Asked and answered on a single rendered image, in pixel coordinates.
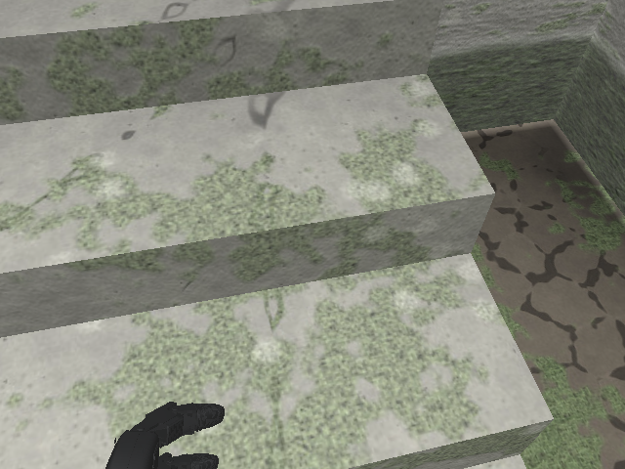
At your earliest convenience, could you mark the left robot hand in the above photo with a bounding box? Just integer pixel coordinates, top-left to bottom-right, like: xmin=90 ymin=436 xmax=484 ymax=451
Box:
xmin=105 ymin=402 xmax=225 ymax=469

